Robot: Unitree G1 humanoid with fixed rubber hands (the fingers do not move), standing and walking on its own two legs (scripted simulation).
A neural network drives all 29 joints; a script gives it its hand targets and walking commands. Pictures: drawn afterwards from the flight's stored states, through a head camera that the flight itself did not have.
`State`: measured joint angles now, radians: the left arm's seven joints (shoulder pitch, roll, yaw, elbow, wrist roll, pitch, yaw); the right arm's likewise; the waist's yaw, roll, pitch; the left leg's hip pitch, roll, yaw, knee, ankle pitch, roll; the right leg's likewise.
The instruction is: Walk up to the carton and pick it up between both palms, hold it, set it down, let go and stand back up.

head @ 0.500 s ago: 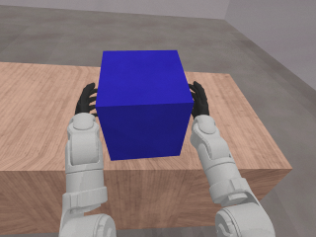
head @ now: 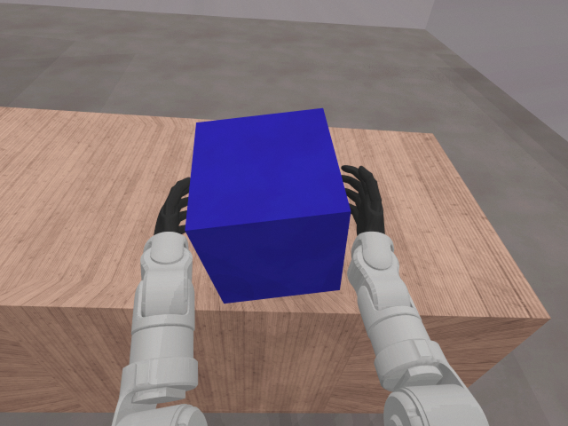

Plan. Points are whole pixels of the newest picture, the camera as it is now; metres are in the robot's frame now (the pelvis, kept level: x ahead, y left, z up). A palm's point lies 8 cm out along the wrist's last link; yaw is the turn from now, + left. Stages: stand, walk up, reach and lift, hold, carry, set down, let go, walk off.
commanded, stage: set down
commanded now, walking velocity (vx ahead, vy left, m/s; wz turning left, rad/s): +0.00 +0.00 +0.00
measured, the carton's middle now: (271, 210) +0.41 +0.01 +0.11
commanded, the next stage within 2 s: none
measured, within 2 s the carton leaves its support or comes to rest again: neither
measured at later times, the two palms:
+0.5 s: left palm (180, 232) +0.37 +0.14 +0.09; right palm (363, 225) +0.37 -0.13 +0.11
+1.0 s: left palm (184, 237) +0.39 +0.14 +0.06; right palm (357, 227) +0.38 -0.13 +0.09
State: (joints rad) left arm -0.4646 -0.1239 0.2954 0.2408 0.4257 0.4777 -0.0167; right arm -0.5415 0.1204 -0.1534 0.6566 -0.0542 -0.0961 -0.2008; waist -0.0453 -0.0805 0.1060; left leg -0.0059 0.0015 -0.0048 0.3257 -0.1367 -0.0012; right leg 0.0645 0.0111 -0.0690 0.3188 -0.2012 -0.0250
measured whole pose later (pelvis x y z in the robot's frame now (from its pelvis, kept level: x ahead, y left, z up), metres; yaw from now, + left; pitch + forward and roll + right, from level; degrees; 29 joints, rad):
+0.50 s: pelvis +0.02 +0.00 +0.00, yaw +0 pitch -7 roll +0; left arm -0.45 -0.12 0.30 0.35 0.41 0.36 0.00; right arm -0.51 0.11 -0.15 0.71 -0.04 -0.18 -0.22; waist -0.04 -0.07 0.09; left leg -0.04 0.01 0.00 0.34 -0.17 0.00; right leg 0.05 0.02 -0.06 0.29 -0.21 -0.02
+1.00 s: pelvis +0.03 +0.00 +0.00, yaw -2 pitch -3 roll +0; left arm -0.56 -0.11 0.40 0.68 0.39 0.16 0.02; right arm -0.59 0.15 -0.36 0.89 -0.21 -0.27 -0.18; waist 0.01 -0.06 0.04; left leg -0.10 0.02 0.03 0.31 -0.15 0.00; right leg -0.03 0.02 -0.03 0.27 -0.18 -0.02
